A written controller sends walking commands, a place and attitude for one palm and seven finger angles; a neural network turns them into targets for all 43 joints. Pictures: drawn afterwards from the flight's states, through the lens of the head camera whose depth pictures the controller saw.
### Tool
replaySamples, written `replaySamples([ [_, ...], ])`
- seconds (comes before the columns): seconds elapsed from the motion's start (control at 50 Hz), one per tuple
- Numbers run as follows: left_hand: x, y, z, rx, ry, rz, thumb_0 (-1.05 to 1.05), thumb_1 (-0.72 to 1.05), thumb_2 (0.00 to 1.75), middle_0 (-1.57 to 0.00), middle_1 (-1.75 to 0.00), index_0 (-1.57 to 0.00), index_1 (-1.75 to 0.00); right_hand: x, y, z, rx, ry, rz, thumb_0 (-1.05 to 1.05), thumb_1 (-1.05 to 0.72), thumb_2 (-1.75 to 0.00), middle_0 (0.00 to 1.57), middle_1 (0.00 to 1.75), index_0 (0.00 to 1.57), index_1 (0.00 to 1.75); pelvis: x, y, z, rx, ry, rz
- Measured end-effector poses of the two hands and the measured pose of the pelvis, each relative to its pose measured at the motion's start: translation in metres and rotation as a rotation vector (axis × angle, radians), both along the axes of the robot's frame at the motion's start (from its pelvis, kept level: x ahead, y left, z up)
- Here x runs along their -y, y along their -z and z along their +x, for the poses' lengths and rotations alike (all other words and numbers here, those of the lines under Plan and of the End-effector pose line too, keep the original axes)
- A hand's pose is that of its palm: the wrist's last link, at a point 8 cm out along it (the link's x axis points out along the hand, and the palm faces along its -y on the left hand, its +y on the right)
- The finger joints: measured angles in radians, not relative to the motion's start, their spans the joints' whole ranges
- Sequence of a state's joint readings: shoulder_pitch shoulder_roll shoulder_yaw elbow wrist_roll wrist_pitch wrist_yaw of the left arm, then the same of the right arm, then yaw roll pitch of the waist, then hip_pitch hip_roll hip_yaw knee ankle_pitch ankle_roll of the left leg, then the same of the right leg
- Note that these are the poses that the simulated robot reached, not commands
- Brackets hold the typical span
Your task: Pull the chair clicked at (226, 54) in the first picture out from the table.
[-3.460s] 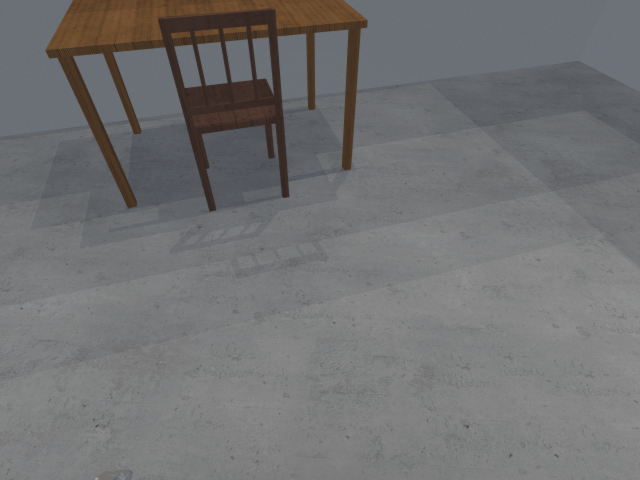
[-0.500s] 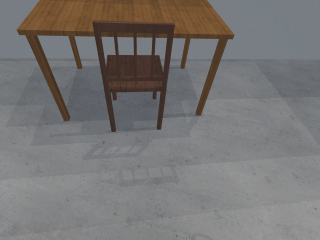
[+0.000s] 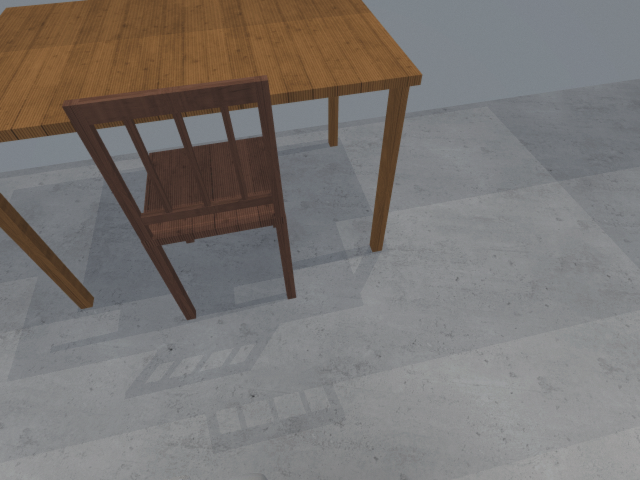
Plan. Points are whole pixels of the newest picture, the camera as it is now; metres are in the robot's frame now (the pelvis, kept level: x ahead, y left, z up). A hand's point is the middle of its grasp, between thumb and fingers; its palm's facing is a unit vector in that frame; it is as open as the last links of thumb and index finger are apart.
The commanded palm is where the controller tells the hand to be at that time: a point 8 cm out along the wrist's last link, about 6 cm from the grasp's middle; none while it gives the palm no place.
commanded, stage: turn to face it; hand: left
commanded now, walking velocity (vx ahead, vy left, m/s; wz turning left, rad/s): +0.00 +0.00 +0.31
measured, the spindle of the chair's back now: (193, 162) +0.78 +0.32 -0.10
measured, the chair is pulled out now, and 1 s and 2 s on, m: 0.00 0.00 0.00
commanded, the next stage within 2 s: take the last steps up to it in 0.26 s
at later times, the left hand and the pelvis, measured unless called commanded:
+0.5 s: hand out of the picture +0.07 +0.20 -0.17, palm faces +0.18 -0.97 -0.18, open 7.4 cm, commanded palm none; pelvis +0.09 +0.03 +0.01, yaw +7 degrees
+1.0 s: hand out of the picture +0.05 +0.17 -0.15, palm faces +0.34 -0.93 -0.17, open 7.4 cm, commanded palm none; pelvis +0.19 +0.05 +0.01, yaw +14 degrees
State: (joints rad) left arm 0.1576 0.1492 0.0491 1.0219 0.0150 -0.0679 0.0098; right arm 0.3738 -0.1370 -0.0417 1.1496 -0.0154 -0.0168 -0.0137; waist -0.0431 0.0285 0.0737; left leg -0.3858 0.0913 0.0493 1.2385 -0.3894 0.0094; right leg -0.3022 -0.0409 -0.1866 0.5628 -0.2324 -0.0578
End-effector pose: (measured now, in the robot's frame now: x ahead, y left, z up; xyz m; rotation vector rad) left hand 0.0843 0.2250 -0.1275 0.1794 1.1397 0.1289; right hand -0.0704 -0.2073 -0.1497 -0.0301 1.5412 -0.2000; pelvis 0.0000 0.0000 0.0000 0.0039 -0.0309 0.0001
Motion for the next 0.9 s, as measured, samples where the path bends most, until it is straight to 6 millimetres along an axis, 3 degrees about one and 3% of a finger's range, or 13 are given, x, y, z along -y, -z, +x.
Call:
replaySamples([
  [0.08,-0.008,-0.006,-0.005,-0.049,-0.046,0.030,-0.01,0.95,0.90,-0.20,-0.30,-0.20,-0.30,0.015,-0.006,0.083,0.143,-0.060,-0.032,0.01,-0.91,-0.90,0.20,0.30,0.20,0.30,0.002,-0.008,0.023,-0.005,-0.025,-0.006],
  [0.14,-0.010,-0.002,-0.012,-0.100,-0.075,0.014,-0.01,0.95,0.90,-0.20,-0.30,-0.20,-0.30,0.018,-0.012,0.135,0.218,-0.105,-0.057,0.01,-0.92,-0.90,0.20,0.30,0.20,0.30,-0.001,-0.009,0.038,-0.004,-0.043,-0.016],
  [0.22,-0.011,0.012,-0.022,-0.155,-0.132,-0.032,0.00,0.93,0.90,-0.20,-0.30,-0.20,-0.30,0.015,-0.018,0.187,0.270,-0.176,-0.085,0.01,-0.94,-0.90,0.20,0.30,0.20,0.30,-0.011,-0.005,0.058,0.006,-0.066,-0.033],
  [0.3,-0.016,0.034,-0.030,-0.210,-0.196,-0.080,0.00,0.92,0.90,-0.20,-0.30,-0.20,-0.30,-0.001,-0.018,0.226,0.306,-0.243,-0.108,0.01,-0.93,-0.90,0.20,0.30,0.20,0.30,-0.024,0.006,0.077,0.010,-0.093,-0.042],
  [0.44,-0.024,0.023,-0.031,-0.253,-0.218,-0.074,0.01,0.92,0.90,-0.20,-0.30,-0.19,-0.29,-0.020,-0.025,0.255,0.333,-0.281,-0.092,0.00,-0.93,-0.90,0.20,0.30,0.20,0.30,-0.031,-0.003,0.084,0.000,-0.112,-0.017],
  [0.62,-0.021,0.004,-0.017,-0.176,-0.239,-0.002,0.01,0.91,0.90,-0.20,-0.30,-0.19,-0.29,-0.002,-0.009,0.256,0.297,-0.277,-0.028,0.00,-0.93,-0.90,0.20,0.30,0.21,0.30,-0.013,-0.003,0.101,-0.009,-0.156,0.014],
  [0.72,-0.005,-0.006,-0.034,-0.194,-0.312,0.010,0.00,0.91,0.90,-0.20,-0.30,-0.19,-0.29,0.007,-0.005,0.259,0.222,-0.299,0.004,0.01,-0.92,-0.90,0.20,0.30,0.20,0.30,-0.007,-0.008,0.120,-0.009,-0.176,0.018],
  [0.8,0.008,-0.014,-0.050,-0.295,-0.327,-0.017,0.00,0.91,0.90,-0.20,-0.30,-0.19,-0.29,0.006,-0.015,0.276,0.228,-0.289,0.010,0.01,-0.91,-0.90,0.20,0.30,0.20,0.30,-0.010,-0.017,0.138,-0.022,-0.178,0.027],
  [0.9,0.015,-0.016,-0.054,-0.376,-0.366,-0.065,0.01,0.91,0.90,-0.20,-0.30,-0.20,-0.30,-0.007,-0.017,0.304,0.194,-0.329,0.000,0.01,-0.91,-0.90,0.20,0.30,0.20,0.30,-0.025,-0.017,0.161,-0.035,-0.213,0.015],
])
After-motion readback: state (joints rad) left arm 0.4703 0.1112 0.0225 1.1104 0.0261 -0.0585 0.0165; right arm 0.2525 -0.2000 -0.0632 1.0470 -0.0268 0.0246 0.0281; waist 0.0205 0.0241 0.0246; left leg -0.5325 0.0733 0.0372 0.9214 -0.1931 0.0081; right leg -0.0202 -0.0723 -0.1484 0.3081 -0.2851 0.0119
